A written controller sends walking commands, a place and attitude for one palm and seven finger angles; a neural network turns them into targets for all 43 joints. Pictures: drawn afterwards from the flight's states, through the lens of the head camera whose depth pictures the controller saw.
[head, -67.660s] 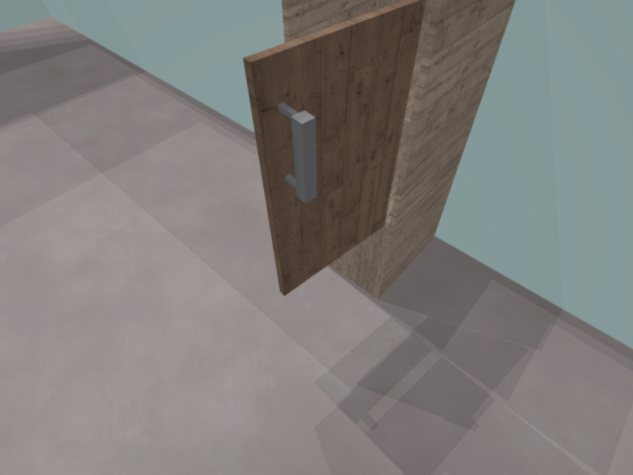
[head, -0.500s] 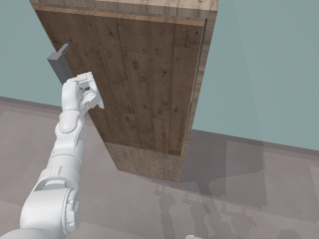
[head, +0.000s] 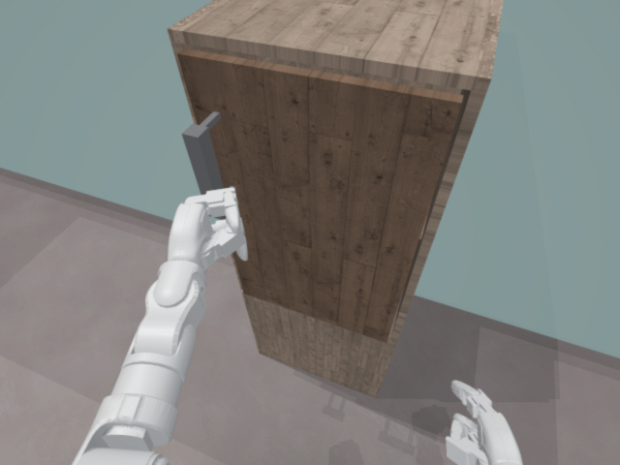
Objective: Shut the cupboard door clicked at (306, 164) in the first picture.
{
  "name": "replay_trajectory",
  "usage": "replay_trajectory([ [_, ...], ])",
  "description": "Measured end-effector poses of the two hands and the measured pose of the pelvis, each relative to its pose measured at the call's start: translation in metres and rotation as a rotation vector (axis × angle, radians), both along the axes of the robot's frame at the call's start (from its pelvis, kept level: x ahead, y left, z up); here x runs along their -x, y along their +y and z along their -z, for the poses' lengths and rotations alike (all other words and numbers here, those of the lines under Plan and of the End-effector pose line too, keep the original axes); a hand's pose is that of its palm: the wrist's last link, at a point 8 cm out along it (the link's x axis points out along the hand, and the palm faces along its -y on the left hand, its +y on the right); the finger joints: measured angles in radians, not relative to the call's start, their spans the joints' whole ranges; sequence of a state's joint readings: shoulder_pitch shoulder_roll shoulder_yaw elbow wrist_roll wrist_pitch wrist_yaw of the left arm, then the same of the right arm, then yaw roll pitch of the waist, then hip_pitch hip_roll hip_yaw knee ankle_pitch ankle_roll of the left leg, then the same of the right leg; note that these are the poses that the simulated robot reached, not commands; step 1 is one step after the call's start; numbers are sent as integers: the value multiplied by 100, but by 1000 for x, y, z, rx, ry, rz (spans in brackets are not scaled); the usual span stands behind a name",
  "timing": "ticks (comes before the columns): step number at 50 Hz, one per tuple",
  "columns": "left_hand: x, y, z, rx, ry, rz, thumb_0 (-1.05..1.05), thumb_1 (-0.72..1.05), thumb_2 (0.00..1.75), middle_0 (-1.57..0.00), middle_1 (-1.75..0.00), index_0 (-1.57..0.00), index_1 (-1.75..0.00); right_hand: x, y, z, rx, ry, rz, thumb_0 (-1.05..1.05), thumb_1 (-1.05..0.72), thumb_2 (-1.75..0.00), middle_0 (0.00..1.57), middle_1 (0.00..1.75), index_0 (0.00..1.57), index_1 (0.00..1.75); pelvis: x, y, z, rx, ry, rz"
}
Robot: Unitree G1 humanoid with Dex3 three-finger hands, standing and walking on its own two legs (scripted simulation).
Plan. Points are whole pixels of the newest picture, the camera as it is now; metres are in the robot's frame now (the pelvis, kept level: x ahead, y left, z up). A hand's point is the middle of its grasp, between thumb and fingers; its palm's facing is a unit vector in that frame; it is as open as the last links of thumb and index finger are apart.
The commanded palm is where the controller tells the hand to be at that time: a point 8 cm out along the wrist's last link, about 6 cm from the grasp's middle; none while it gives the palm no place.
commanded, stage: draw the hand back to the body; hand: left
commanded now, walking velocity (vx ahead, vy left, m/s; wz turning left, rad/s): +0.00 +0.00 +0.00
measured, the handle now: (215, 166) +0.51 +0.18 +0.11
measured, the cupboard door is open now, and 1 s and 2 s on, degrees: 0 0 0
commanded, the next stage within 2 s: step back with the hand held close in 1.52 s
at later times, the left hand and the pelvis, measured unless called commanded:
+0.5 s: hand (165, 284) +0.27 +0.17 +0.15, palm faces +0.06 -0.99 -0.11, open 3.1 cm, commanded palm +0.24 +0.23 +0.15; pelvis -0.02 +0.00 +0.01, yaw +0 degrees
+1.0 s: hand (60, 331) +0.21 +0.24 +0.17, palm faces +0.38 -0.85 -0.36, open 5.0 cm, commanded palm +0.16 +0.29 +0.19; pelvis -0.01 +0.00 +0.02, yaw +0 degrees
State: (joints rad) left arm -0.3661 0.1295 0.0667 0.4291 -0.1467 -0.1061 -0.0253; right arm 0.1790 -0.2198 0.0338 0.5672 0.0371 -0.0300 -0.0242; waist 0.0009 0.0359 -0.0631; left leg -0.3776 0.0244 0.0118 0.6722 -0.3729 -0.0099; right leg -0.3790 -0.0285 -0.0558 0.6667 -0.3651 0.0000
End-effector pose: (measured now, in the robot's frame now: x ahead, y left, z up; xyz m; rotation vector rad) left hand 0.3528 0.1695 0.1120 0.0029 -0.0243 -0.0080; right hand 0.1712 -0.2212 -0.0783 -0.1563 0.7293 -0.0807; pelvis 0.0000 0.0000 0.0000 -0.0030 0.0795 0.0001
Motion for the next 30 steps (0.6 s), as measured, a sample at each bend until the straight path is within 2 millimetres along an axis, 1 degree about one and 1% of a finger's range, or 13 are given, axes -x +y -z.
replay_trajectory([
  [2,5,3,-4,4,-10,4,2,90,90,-130,-150,-130,-150,5,2,2,-9,13,5,1,-90,-90,20,30,21,30,0,1,-1,-1,-4,5],
  [6,20,12,-9,-1,-17,6,2,90,90,-130,-150,-130,-150,21,1,6,-21,46,26,1,-90,-90,20,30,21,30,-1,2,-3,-3,-20,13],
  [10,39,24,-12,-11,-8,-6,2,90,90,-130,-150,-130,-150,35,-3,8,-11,70,45,1,-90,-90,20,30,21,30,1,3,-5,-2,-42,15],
  [14,58,35,-18,-18,-15,-18,2,90,90,-130,-150,-130,-150,41,-9,6,9,63,57,1,-90,-90,20,30,21,30,5,3,-7,-1,-62,12],
  [18,75,43,-25,-22,-27,-21,2,90,90,-130,-150,-130,-150,39,-12,0,26,25,58,1,-90,-90,20,30,20,30,10,3,-8,-1,-79,9],
  [23,95,52,-34,-29,-34,-23,2,90,90,-127,-147,-128,-148,29,-11,-12,29,-52,49,1,-90,-90,20,30,20,30,14,3,-10,-1,-99,7],
  [26,110,56,-41,-140,-48,-85,2,90,90,-123,-143,-124,-143,23,-8,-19,34,-88,37,1,-90,-90,20,30,20,30,17,3,-12,-3,-119,7],
  [30,132,62,-43,-219,-55,-164,2,89,90,-115,-134,-116,-134,18,-1,-22,33,-89,15,1,-90,-90,20,30,20,30,19,3,-17,-5,-137,8],
])
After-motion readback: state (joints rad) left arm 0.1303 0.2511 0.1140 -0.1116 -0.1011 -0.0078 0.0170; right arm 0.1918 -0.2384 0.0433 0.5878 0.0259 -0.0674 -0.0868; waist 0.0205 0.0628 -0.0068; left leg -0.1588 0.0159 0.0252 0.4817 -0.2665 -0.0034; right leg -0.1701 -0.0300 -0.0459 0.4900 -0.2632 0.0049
